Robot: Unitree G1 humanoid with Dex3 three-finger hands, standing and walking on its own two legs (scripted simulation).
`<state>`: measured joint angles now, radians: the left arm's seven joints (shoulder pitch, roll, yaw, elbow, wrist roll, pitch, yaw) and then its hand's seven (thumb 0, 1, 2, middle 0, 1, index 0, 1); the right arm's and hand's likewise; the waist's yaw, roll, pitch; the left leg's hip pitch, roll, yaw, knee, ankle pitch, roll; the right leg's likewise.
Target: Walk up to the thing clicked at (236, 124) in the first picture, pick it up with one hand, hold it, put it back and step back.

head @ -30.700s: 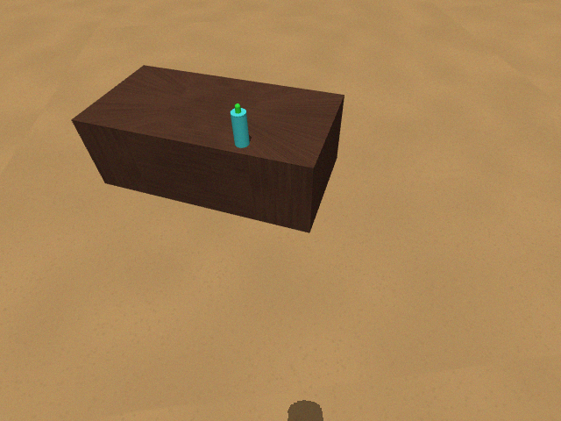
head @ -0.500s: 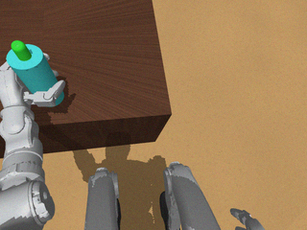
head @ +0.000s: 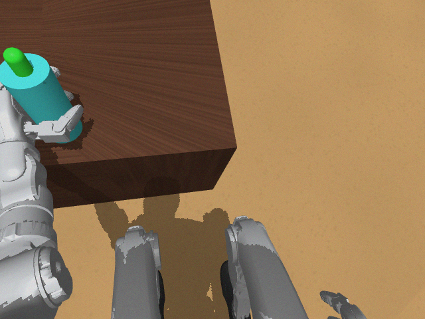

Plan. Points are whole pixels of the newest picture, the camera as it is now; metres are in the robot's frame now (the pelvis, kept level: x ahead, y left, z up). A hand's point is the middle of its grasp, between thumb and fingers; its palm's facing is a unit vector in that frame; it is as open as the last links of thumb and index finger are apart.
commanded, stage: lower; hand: left
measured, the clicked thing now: (42, 97) +0.50 +0.25 +0.02
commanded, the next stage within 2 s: loosen in 0.14 s
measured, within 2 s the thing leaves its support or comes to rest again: rests again in 0.20 s
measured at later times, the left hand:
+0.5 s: hand (57, 108) +0.50 +0.24 -0.01, palm faces +0.21 -0.98 -0.02, open 9.0 cm
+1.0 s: hand (50, 107) +0.49 +0.24 +0.00, palm faces +0.21 -0.98 -0.02, open 14.5 cm
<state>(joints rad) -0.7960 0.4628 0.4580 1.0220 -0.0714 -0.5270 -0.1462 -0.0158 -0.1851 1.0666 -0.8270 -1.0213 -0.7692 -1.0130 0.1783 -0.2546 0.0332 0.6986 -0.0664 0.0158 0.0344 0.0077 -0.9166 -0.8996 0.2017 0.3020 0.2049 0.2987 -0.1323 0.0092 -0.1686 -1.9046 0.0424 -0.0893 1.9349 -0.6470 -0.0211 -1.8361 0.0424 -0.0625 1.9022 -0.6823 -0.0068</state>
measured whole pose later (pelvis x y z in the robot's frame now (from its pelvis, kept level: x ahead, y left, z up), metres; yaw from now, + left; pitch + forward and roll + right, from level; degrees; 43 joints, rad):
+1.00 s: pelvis +0.00 +0.00 -0.01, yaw +0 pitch +35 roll -5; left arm -0.80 0.45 0.46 0.95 -0.09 -0.50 -0.14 -0.01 -0.39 0.23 -0.44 -0.34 -0.45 -0.33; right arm 0.15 -0.26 0.02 0.67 -0.05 0.03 0.03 0.01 -0.91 -0.89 0.20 0.30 0.21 0.30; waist -0.12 0.01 -0.16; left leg -1.94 0.04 -0.09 1.98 -0.65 -0.02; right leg -1.87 0.04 -0.06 1.95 -0.69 0.00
